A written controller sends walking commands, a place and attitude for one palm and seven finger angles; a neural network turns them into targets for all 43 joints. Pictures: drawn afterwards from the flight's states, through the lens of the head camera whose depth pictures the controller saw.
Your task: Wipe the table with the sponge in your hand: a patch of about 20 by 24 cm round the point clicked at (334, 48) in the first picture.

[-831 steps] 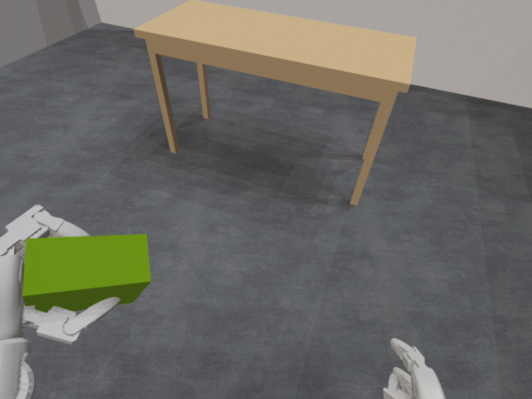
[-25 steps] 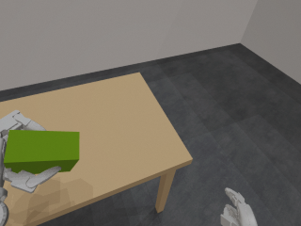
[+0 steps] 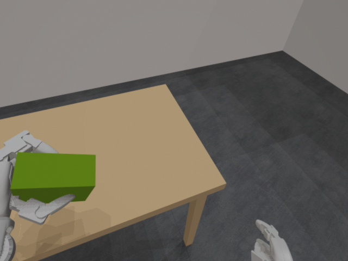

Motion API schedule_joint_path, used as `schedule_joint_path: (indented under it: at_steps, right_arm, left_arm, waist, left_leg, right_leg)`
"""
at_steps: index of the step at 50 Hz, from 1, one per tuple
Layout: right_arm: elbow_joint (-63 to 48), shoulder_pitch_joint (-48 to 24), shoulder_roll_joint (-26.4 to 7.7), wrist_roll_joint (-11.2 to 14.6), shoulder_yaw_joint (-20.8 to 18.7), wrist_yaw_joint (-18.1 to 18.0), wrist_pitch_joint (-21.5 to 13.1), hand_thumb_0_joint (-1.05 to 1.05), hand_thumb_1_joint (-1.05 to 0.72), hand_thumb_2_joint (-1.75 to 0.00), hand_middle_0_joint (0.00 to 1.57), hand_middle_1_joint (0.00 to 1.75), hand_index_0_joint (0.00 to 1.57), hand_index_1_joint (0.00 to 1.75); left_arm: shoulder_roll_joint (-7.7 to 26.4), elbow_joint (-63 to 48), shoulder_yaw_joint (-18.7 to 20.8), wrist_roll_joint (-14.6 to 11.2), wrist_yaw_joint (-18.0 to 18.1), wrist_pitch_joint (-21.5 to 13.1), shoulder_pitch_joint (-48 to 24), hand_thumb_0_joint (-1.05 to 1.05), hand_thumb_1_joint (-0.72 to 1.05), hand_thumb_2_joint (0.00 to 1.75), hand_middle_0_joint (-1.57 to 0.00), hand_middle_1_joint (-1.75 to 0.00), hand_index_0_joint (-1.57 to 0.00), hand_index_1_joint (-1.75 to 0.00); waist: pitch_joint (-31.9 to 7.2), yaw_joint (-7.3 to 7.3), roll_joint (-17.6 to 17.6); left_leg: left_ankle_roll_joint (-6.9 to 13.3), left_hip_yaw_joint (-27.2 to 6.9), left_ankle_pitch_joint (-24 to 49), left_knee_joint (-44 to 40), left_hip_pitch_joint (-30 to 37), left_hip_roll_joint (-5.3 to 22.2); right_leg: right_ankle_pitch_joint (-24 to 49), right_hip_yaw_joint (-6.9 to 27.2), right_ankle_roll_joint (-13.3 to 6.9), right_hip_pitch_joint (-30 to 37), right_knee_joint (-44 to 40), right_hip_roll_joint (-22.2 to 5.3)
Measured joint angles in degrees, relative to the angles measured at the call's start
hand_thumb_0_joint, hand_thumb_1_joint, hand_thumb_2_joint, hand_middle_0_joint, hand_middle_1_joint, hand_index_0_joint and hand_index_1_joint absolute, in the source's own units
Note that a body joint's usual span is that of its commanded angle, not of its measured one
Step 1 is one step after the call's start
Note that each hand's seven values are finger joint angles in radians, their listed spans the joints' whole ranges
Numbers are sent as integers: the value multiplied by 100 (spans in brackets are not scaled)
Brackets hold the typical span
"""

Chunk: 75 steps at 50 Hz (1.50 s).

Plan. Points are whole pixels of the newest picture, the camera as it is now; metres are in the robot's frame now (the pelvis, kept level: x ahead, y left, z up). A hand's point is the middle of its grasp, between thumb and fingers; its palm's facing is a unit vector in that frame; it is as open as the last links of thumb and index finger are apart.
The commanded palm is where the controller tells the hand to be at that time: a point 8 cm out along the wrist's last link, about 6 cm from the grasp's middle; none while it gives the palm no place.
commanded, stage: shuffle to correct the standing spot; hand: left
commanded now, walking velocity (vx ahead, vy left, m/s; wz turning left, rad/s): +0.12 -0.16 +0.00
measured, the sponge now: (67, 179) +0.23 +0.21 +0.14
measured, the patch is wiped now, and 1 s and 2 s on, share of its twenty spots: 0.00 0.00 0.00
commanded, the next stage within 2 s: none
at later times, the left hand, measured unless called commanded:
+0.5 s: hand (24, 182) +0.21 +0.27 +0.16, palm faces +0.30 -0.86 -0.40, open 9.9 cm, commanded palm +0.15 +0.31 +0.18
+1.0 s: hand (24, 182) +0.21 +0.26 +0.16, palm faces +0.31 -0.85 -0.42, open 9.9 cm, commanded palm +0.15 +0.31 +0.18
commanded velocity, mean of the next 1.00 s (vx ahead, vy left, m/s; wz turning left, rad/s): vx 0.11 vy -0.17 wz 0.00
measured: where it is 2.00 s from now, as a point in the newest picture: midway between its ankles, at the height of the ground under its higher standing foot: outside the picture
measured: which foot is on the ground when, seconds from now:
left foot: down 0.00-1.00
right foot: down 0.00-1.00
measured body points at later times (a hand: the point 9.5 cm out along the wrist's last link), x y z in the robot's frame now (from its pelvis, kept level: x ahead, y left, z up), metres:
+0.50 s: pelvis -0.01 +0.03 +0.00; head +0.00 +0.04 +0.45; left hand +0.18 +0.31 +0.18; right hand +0.17 -0.20 -0.07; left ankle +0.01 +0.16 -0.74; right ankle -0.02 -0.03 -0.74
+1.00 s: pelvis -0.01 +0.02 +0.00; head +0.01 +0.03 +0.45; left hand +0.18 +0.31 +0.18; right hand +0.16 -0.20 -0.08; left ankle +0.01 +0.16 -0.74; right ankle -0.02 -0.03 -0.74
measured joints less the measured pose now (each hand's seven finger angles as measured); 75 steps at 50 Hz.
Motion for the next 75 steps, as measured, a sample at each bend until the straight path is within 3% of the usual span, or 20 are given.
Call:
schedule_joint_path:
  at_steps: [13,29,48,75]
  right_arm:
    - [-53,-74,2,10,-21,-1,9,2,-90,-90,20,30,20,30]
    - [-82,33,56,0,27,-29,-30,2,-90,-90,20,30,20,30]
    - [-55,7,35,-8,25,-29,-115,2,-90,-90,21,30,21,30]
    - [-32,-36,12,27,21,-24,40,2,-90,-90,20,30,20,30]
  left_arm:
    - [102,-107,79,-7,13,-16,29,-1,-49,103,-76,-135,-77,-135]
    - [139,-155,70,-4,-22,-10,126,-1,-49,103,-76,-135,-77,-135]
    - [127,-131,36,-12,-13,-12,128,-1,-49,103,-76,-135,-77,-135]
    - [95,-95,31,-68,64,35,140,-1,-49,103,-76,-135,-77,-135]
  waist:
    - [68,-17,-85]
    - [47,3,-48]
    - [38,-40,10]
    - [36,-46,-9]
  left_leg:
    - [-130,36,-9,10,29,-73]
    - [-36,14,77,19,-115,-168]
    - [-61,-35,119,-27,-165,-181]
    - [-88,-89,-8,57,-86,-151]
  right_leg:
    - [-67,28,77,-14,102,-85]
    - [46,-2,165,-102,32,-182]
    - [58,-52,116,-146,6,-188]
    - [-44,-93,90,-23,18,-153]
